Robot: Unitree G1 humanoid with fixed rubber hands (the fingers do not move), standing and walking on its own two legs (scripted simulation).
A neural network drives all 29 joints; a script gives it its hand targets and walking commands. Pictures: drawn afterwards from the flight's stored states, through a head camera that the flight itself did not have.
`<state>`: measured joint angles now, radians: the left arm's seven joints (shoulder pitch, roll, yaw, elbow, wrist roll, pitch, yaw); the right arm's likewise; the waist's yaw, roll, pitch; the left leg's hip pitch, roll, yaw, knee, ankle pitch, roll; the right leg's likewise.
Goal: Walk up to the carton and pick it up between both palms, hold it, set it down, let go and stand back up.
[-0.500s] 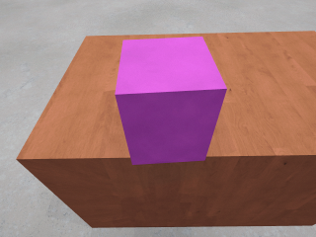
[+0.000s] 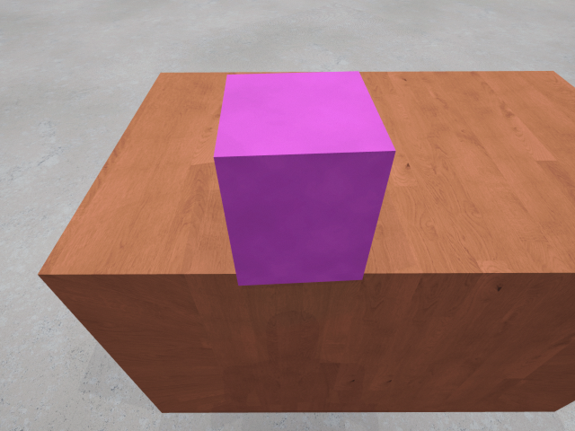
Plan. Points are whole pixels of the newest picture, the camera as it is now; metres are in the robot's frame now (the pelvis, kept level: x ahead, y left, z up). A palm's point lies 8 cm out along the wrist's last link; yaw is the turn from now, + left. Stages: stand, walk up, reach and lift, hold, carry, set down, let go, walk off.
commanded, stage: walk up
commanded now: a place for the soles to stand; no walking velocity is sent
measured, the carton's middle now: (297, 180) +0.47 +0.01 +0.13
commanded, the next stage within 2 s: reach and lift in 0.80 s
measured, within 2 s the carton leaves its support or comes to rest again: neither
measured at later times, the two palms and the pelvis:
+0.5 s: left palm out of the picture +0.06 +0.25 -0.13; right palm out of the picture +0.05 -0.26 -0.13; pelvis +0.02 -0.01 +0.00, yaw +2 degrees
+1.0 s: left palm out of the picture +0.17 +0.25 -0.11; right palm (474, 427) +0.19 -0.26 -0.12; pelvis +0.00 -0.01 -0.02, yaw +4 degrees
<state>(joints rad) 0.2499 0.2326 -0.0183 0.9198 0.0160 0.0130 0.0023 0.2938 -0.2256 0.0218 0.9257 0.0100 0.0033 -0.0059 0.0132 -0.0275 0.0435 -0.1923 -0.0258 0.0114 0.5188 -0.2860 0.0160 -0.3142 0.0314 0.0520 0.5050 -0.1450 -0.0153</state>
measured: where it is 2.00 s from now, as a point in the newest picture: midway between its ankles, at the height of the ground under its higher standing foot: outside the picture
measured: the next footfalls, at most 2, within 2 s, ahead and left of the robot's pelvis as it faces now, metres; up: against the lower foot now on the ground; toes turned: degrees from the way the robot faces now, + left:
none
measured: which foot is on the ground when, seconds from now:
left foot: down 0.00-1.00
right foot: down 0.00-1.00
